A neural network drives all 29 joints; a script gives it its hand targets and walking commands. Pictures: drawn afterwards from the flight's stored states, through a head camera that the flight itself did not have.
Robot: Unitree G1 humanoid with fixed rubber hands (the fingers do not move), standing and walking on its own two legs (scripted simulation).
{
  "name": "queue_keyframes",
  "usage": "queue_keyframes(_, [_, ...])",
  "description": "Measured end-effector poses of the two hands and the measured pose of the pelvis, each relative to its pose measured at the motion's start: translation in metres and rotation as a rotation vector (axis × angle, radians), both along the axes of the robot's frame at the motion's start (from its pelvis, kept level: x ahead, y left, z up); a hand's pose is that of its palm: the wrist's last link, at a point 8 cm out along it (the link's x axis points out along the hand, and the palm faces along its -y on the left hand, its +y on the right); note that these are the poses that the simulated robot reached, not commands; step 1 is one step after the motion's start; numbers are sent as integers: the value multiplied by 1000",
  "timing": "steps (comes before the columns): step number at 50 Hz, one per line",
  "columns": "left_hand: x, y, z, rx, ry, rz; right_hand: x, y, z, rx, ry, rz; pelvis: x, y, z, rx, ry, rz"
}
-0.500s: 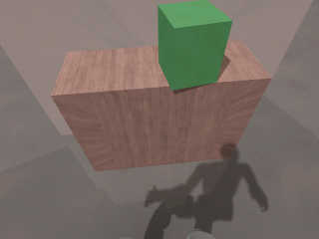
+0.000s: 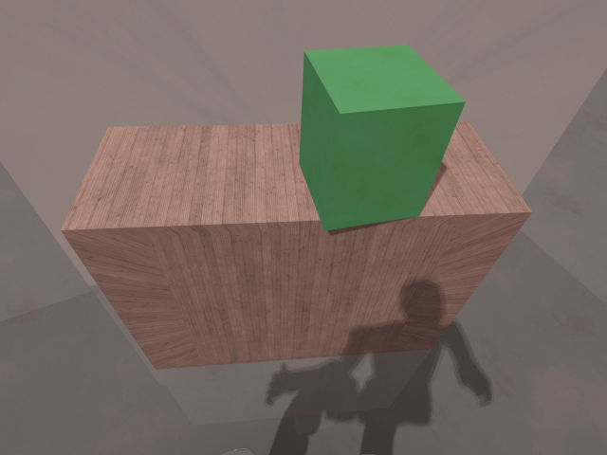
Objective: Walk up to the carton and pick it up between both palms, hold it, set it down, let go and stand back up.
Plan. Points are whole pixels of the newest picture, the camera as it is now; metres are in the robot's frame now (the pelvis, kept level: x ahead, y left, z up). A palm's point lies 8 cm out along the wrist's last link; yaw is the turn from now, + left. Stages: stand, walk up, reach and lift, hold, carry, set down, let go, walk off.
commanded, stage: walk up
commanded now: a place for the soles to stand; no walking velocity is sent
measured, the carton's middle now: (365, 138) +0.66 -0.07 +0.07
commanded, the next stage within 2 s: none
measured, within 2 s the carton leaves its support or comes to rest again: neither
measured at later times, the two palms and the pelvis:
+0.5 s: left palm out of the picture +0.15 +0.21 -0.10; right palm out of the picture +0.18 -0.44 -0.09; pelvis +0.11 -0.11 +0.00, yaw +1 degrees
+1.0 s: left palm (230, 392) +0.25 +0.14 -0.13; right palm out of the picture +0.22 -0.52 -0.11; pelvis +0.18 -0.18 -0.02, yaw +1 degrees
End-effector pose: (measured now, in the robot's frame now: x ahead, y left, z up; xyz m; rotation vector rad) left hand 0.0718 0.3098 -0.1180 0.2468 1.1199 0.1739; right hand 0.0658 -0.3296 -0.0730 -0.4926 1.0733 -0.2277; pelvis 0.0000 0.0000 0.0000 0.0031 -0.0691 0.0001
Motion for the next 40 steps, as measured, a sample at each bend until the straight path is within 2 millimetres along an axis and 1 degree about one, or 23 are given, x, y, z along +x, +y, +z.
queue_keyframes(4, [30,-13,-3,4,6,-51,0,-18,5,-18,11,-46,16,-14,0,10,11,-8])
queue_keyframes(8, [50,-32,-2,18,18,-70,7,-45,3,-26,30,-61,32,-35,-2,28,23,-16])
queue_keyframes(11, [67,-51,2,40,19,-74,20,-72,-3,-27,35,-60,46,-56,-5,42,35,-24])
queue_keyframes(13, [76,-62,1,61,8,-62,35,-93,-13,-30,38,-49,57,-72,-13,44,33,-23])
queue_keyframes(15, [76,-72,0,69,3,-38,50,-106,-23,-33,51,-34,65,-85,-18,29,26,-18])
queue_keyframes(19, [73,-88,10,67,10,19,80,-110,-25,-4,64,9,81,-99,-10,23,15,-10])
queue_keyframes(24, [78,-96,18,69,17,61,112,-113,-22,9,69,48,101,-110,-3,8,-5,7])
queue_keyframes(29, [97,-98,13,53,17,80,143,-115,-16,-6,65,66,126,-112,-3,-3,-2,25])
queue_keyframes(32, [113,-98,3,34,21,84,162,-113,-13,-21,46,71,143,-109,-7,-11,3,29])
queue_keyframes(35, [134,-103,-6,18,27,62,167,-115,-11,-33,24,46,155,-111,-10,7,3,22])
queue_keyframes(37, [147,-110,-8,13,35,41,165,-120,-8,-40,24,18,161,-115,-9,9,10,18])
queue_keyframes(40, [165,-121,-10,14,41,1,158,-135,-4,-54,33,-24,168,-126,-8,11,18,4])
